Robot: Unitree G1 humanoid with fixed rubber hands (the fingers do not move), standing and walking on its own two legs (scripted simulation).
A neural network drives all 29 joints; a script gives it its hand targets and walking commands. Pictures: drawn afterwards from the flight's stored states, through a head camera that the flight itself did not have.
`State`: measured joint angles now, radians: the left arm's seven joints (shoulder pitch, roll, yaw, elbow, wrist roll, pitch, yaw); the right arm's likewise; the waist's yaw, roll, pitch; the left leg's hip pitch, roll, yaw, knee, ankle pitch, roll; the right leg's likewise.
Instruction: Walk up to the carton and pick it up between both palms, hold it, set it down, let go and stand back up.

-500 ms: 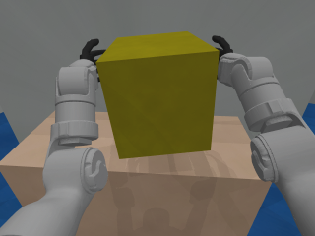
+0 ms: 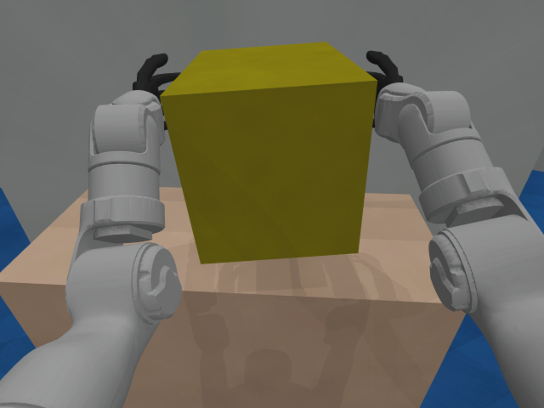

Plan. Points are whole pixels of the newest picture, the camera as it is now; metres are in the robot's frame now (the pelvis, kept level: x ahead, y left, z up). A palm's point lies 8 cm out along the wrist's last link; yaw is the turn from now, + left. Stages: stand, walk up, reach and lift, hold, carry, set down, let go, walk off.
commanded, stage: hold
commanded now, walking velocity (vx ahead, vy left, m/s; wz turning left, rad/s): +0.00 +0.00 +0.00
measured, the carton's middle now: (270, 139) +0.43 +0.00 +0.28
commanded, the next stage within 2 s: set down in 0.36 s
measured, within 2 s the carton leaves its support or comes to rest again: neither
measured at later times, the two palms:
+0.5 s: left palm (148, 106) +0.37 +0.15 +0.35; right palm (390, 102) +0.36 -0.15 +0.35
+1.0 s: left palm (145, 105) +0.42 +0.17 +0.34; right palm (360, 116) +0.41 -0.13 +0.32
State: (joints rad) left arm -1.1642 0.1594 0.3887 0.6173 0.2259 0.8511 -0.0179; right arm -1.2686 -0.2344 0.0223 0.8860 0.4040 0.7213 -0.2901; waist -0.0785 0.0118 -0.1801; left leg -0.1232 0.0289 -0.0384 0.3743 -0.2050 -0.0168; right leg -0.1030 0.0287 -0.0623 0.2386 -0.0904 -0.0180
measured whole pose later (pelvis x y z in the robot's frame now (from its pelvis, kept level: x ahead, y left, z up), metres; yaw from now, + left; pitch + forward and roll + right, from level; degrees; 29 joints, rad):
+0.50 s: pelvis +0.00 +0.00 +0.00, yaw +1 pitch -3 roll -2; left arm -1.15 0.15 0.37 0.58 0.22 0.88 0.00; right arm -1.26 -0.24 0.01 0.88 0.41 0.73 -0.29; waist -0.09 0.02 -0.20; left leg -0.12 0.03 -0.05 0.39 -0.22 -0.02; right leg -0.09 0.03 -0.07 0.24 -0.10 -0.02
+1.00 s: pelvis +0.02 -0.01 +0.00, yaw +2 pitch -7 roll -2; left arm -1.19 0.20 0.38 0.67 0.31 0.66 -0.07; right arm -1.22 -0.13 -0.09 0.98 0.28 0.40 -0.24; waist -0.13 -0.06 -0.04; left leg 0.00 0.03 -0.07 0.35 -0.23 -0.03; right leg 0.03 0.03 -0.09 0.21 -0.12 -0.02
